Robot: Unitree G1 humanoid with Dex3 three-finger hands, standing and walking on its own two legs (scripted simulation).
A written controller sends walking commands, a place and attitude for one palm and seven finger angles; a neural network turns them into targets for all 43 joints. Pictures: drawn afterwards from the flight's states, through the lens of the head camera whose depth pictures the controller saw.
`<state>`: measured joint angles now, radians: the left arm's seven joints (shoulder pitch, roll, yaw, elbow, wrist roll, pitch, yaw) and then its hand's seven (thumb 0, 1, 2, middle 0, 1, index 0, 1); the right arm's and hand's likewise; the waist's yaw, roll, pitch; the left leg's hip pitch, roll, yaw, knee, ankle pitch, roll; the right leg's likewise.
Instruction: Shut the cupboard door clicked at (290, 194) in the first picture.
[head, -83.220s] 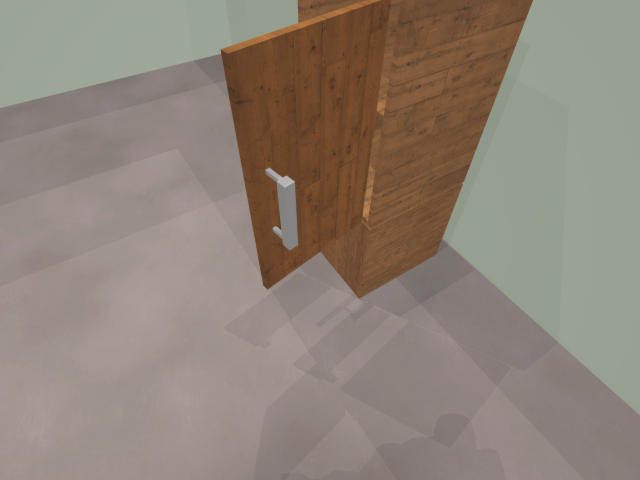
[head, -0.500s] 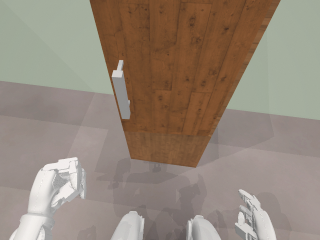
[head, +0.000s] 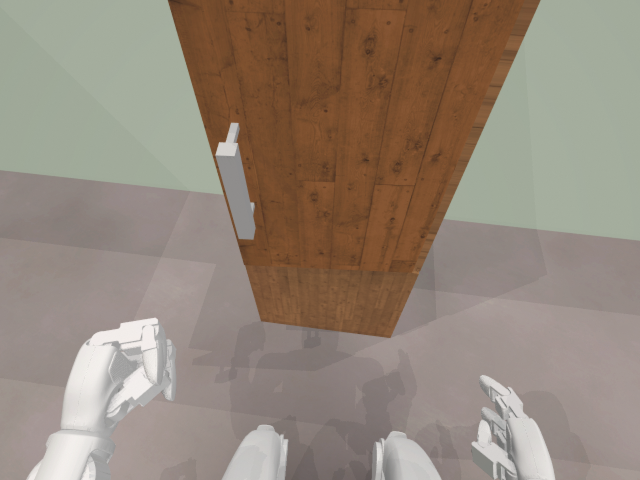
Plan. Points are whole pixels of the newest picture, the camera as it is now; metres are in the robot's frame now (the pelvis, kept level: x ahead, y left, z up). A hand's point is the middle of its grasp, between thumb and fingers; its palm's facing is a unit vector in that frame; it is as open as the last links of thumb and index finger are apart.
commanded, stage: bring the fist close to the handle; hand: left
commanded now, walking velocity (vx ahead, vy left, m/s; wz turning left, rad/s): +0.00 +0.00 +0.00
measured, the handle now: (240, 185) +0.50 +0.15 +0.05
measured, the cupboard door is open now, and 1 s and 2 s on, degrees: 5 5 0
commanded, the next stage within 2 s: push the door shut along its arc in 1.34 s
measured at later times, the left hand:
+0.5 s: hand (211, 295) +0.32 +0.15 +0.05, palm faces -0.03 -1.00 -0.03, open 3.1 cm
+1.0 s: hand (253, 237) +0.40 +0.12 +0.06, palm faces -0.02 -1.00 -0.03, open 3.1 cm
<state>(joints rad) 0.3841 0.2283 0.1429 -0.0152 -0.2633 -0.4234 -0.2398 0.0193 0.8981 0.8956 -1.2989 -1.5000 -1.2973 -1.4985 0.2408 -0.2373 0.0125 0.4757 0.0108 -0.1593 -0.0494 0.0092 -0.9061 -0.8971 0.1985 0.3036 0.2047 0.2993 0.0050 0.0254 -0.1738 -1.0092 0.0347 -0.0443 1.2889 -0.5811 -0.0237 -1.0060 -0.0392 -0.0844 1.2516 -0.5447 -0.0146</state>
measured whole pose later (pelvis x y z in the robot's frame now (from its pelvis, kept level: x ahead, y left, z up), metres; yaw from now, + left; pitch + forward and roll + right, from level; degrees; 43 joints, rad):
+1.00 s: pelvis +0.00 +0.01 +0.01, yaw -1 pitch +19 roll +0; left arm -0.40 0.16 0.11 0.63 -0.11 -0.44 -0.02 0.02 0.90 0.90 -1.30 -1.50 -1.30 -1.50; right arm 0.26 -0.23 0.01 0.59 -0.02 -0.05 0.00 0.01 -0.91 -0.90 0.20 0.30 0.20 0.30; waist -0.06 0.02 -0.15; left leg -1.01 0.03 0.00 1.21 -0.54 -0.01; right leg -1.02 -0.04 -0.05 1.19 -0.50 0.00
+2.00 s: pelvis -0.01 +0.01 +0.00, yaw -1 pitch +22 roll -1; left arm -0.74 0.29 0.21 1.02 -0.12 -0.51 -0.20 0.02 0.90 0.89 -1.37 -1.50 -1.33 -1.50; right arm 0.32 -0.26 0.00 0.64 -0.01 -0.01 -0.01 0.00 -0.91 -0.90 0.20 0.30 0.20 0.30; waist -0.11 0.02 -0.14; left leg -1.11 0.02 -0.01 1.25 -0.52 -0.01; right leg -1.12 -0.04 -0.05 1.22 -0.48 0.00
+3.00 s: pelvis -0.03 +0.01 +0.00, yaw -3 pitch +22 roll +0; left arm -0.69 0.18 0.21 0.95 -0.04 -0.51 0.10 0.02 0.90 0.90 -1.30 -1.50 -1.30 -1.50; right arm 0.35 -0.25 0.00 0.62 -0.04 -0.02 0.03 0.00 -0.91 -0.90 0.20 0.30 0.20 0.30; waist -0.14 0.03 -0.13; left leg -1.12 0.02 0.01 1.23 -0.50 0.00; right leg -1.15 0.00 0.01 1.20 -0.44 0.01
